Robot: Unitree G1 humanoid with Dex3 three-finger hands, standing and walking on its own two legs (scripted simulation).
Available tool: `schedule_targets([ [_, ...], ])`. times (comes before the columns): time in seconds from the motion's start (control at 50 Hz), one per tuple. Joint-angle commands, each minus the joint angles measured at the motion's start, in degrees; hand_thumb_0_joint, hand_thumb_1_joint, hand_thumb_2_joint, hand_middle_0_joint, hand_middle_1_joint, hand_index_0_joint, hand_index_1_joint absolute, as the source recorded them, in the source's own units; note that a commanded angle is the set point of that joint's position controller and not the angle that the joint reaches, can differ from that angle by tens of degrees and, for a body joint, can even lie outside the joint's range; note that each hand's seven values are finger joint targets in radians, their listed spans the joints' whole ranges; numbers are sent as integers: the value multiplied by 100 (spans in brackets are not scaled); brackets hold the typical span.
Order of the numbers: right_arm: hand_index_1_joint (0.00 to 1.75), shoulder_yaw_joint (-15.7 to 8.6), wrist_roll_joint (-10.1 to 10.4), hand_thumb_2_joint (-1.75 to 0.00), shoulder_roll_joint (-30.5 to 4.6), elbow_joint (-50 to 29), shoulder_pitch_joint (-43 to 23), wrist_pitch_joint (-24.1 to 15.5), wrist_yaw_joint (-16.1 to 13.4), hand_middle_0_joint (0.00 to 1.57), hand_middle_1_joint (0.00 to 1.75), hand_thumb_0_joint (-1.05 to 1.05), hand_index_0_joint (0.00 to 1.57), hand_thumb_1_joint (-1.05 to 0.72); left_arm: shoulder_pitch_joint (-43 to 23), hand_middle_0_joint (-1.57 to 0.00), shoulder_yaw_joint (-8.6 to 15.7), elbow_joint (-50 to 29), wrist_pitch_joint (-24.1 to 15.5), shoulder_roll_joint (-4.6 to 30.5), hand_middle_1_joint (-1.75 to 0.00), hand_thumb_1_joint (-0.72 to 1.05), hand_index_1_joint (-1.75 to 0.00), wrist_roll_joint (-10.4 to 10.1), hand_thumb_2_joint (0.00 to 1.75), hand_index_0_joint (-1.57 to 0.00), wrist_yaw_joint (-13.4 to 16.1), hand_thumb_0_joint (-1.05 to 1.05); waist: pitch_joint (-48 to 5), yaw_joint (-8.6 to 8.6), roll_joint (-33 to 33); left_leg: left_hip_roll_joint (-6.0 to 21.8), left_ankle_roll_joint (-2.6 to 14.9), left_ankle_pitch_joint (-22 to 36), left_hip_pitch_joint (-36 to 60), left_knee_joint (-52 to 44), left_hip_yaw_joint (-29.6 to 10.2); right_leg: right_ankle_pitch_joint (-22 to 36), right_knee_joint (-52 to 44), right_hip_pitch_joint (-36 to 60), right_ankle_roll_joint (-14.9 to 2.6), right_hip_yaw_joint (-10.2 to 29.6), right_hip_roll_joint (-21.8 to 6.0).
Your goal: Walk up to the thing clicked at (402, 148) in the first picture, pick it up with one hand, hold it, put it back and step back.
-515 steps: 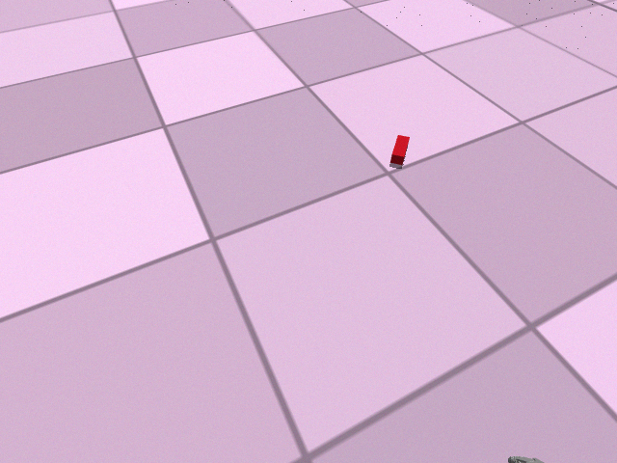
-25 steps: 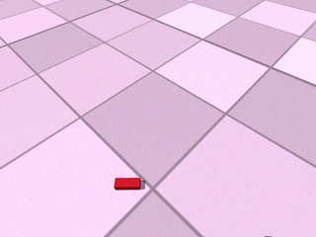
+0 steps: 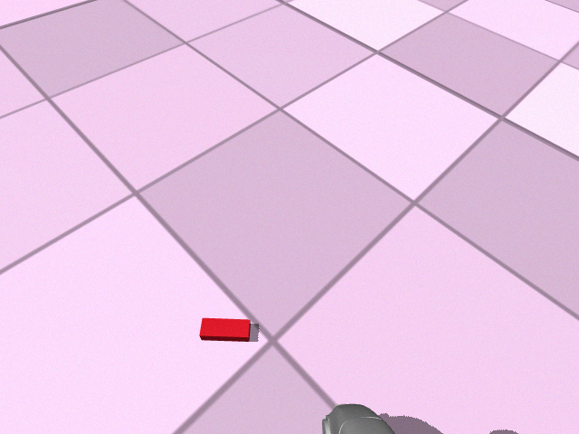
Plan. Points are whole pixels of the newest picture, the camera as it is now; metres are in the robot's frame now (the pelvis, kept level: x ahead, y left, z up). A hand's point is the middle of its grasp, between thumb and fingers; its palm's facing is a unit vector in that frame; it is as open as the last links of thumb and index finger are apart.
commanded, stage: walk up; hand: left
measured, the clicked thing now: (225, 329) +0.46 +0.20 -0.75
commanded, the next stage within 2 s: none
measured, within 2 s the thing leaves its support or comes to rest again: neither
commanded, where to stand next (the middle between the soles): +0.04 -0.03 m, yaw -2 degrees
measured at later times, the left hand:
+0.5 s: hand (154, 394) +0.18 +0.23 -0.16, palm faces -0.02 -0.95 -0.32, open 7.4 cm
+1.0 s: hand out of the picture +0.11 +0.21 -0.15, palm faces -0.01 -0.94 -0.34, open 7.4 cm
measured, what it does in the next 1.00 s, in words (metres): steps on the spot: right foot, then left foot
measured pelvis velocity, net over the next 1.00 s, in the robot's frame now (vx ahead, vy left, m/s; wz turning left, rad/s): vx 0.01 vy -0.04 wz -0.02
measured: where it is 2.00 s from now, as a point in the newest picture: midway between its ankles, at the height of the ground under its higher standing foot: outside the picture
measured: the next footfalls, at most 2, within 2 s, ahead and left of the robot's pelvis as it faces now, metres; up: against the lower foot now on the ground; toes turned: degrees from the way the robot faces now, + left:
right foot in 0.14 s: +0.11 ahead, -0.14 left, +0.00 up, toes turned -2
left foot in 0.44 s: +0.06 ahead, +0.11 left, +0.00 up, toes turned -2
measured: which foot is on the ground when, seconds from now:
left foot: down 0.00-0.18, up 0.20-0.42, down 0.44-1.00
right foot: up 0.00-0.12, down 0.14-0.48, up 0.50-0.66, down 0.68-1.00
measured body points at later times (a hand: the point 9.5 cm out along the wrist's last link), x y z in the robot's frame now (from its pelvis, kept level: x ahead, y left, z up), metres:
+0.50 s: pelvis +0.03 -0.02 -0.02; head +0.08 -0.01 +0.43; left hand +0.18 +0.28 -0.14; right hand +0.11 -0.33 -0.14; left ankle +0.03 +0.12 -0.74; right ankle +0.07 -0.13 -0.74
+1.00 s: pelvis +0.01 -0.04 +0.00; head +0.03 -0.04 +0.44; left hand +0.11 +0.26 -0.13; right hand +0.11 -0.33 -0.14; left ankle +0.03 +0.11 -0.74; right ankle +0.01 -0.15 -0.74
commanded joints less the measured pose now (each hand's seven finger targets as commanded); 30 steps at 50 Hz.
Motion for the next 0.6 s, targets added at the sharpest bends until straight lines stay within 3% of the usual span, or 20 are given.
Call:
schedule_targets([
  [0.0, 30, -354, 63, -90, -1521, -509, -32, -57, -177, 20, 30, 0, 20, -90, -194, -20, 93, -488, -138, 728, -30, 90, -30, 1, 90, -20, 103, 0, -660, -145, 1195, 1273, 766, 4158, 782, 16, -514, 478, -899, -195, 44, -228, -136],
  [0.06, 30, -346, 137, -90, -1546, -632, -288, 79, -180, 20, 30, 0, 20, -90, -151, -20, 111, -371, -150, 736, -30, 90, -30, 29, 90, -20, 150, 0, -645, -114, 1281, 1118, 664, 3875, 135, 493, -349, 1023, -1531, 537, -1, -602, -55],
  [0.1, 30, -302, 246, -90, -1486, -699, -470, 164, -171, 20, 30, 0, 20, -90, 40, -20, 161, -251, -177, 771, -30, 90, -30, 34, 90, -20, 172, 0, -762, 83, 940, 883, 459, 3503, -287, 1013, -232, 2131, -2307, 1265, -122, -615, -24],
  [0.12, 30, -249, 315, -90, -1316, -720, -383, 181, -160, 20, 30, 0, 20, -90, 153, -20, 244, -235, -224, 1109, -30, 90, -30, 55, 90, -20, 189, 0, -1021, 149, 311, 635, 230, 2623, -525, 1503, -183, 3695, -2328, 1750, -292, -89, -469],
  [0.14, 30, -172, 368, -90, -1094, -795, -366, 197, -161, 20, 30, 0, 20, -90, 128, -20, 340, -315, -263, 1435, -30, 90, -30, 51, 90, -20, 209, 0, -1232, 200, -590, 106, -9, 1151, -901, 2433, 32, 4419, -2566, 1881, -765, 1037, -1393],
  [0.16, 30, -146, 327, -90, -1047, -693, -282, 313, -185, 20, 30, 0, 20, -90, -174, -20, 221, -446, -273, 1353, -30, 90, -30, 7, 90, -20, 208, 0, -1135, 139, -637, -168, 5, -1887, -878, 2787, -225, 4034, -2855, 1306, -1334, 1820, -2045],
  [0.18, 30, -182, 278, -90, -1162, -599, -133, 363, -217, 20, 30, 0, 20, -90, -489, -20, 244, -567, -271, 1476, -30, 90, -30, 78, 90, -20, 203, 0, -901, 35, -840, 1, -30, -2389, -691, 2941, -453, 3754, -2798, 826, -1542, 2082, -2208],
  [0.24, 30, -167, 271, -90, -1228, -400, -233, 309, -159, 20, 30, 0, 20, -90, -757, -20, 160, -605, -223, 1063, -30, 90, -30, 78, 90, -20, 228, 0, -715, -44, -738, 5, -26, -2064, -1073, 2748, -526, 4111, -2593, 1012, -1173, 952, -1539],
  [0.32, 30, -125, 230, -90, -1211, -312, -213, 242, -174, 20, 30, 0, 20, -90, -666, -20, 193, -662, -182, 1064, -30, 90, -30, 105, 90, -20, 229, 0, -1079, 74, -676, -36, -181, -1244, -1042, 1697, -255, 4687, -2169, 1422, -1077, 583, -1333],
  [0.36, 30, -153, 170, -90, -1182, -237, -114, 199, -189, 20, 30, 0, 20, -90, -791, -20, 210, -715, -116, 1117, -30, 90, -30, 66, 90, -20, 205, 0, -1268, -20, -692, -95, -189, -570, -841, 867, -96, 4567, -1797, 1562, -948, 421, -1235],
  [0.4, 30, -224, 92, -90, -1259, -200, -42, 151, -206, 20, 30, 0, 20, -90, -933, -20, 223, -783, -38, 1158, -30, 90, -30, -12, 90, -20, 172, 0, -1274, -169, -536, -15, -140, 815, -369, -3, -105, 3946, -1596, 1146, -661, 354, -1202],
  [0.42, 30, -305, 29, -90, -1506, -246, -118, 133, -218, 20, 30, 0, 20, -90, -982, -20, 209, -853, -3, 1056, -30, 90, -30, -58, 90, -20, 145, 0, -1225, -135, -148, 412, 18, 1567, -224, 162, -618, 3205, -1469, 655, -431, 262, -1006],
  [0.44, 30, -372, 23, -90, -1763, -351, -340, 114, -222, 20, 30, 0, 20, -90, -993, -20, 204, -887, 27, 955, -30, 90, -30, -76, 90, -20, 132, 0, -1063, -78, 319, 1056, 351, 1856, -248, -114, -1466, 2201, -1159, 217, -231, 84, -546],
  [0.46, 30, -417, 79, -90, -2051, -410, -683, 111, -184, 20, 30, 0, 20, -90, -987, -20, 200, -808, 81, 897, -30, 90, -30, -54, 90, -20, 133, 0, -811, -50, 1032, 1666, 938, 1705, -835, -328, -2030, 750, -607, 350, -40, -285, 8],
  [0.48, 30, -442, 68, -90, -2081, -512, -940, 91, -173, 20, 30, 0, 20, -90, -901, -20, 255, -750, 120, 967, -30, 90, -30, -2, 90, -20, 141, 0, -672, -40, 1392, 2023, 1348, 1828, -1153, -374, -2350, -368, 70, 465, -38, -128, -6],
  [0.5, 30, -429, 25, -90, -1949, -530, -891, 73, -186, 20, 30, 0, 20, -90, -984, -20, 277, -774, 122, 1006, -30, 90, -30, -1, 90, -20, 112, 0, -586, -83, 1261, 1987, 1397, 2011, -1039, -330, -2249, -700, 305, 275, -54, 76, -8],
  [0.52, 30, -416, -7, -90, -1890, -566, -813, 67, -206, 20, 30, 0, 20, -90, -952, -20, 281, -796, 110, 931, -30, 90, -30, -11, 90, -20, 81, 0, -586, -65, 1376, 1849, 1322, 2289, -737, -178, -1957, -771, 175, 27, -95, 162, -10],
  [0.54, 30, -359, -4, -90, -1755, -603, -775, 45, -213, 20, 30, 0, 20, -90, -892, -20, 272, -775, 62, 902, -30, 90, -30, -25, 90, -20, 70, 0, -657, -40, 1317, 1638, 1184, 2840, -345, 97, -1623, -749, 2, -216, -124, 210, 16],
  [0.58, 30, -318, 14, -90, -1633, -573, -782, 31, -194, 20, 30, 0, 20, -90, -856, -20, 239, -754, -18, 829, -30, 90, -30, -12, 90, -20, 49, 0, -885, -18, 1380, 1352, 879, 3135, 137, 462, -1316, -403, -738, -151, -111, 32, -53],
])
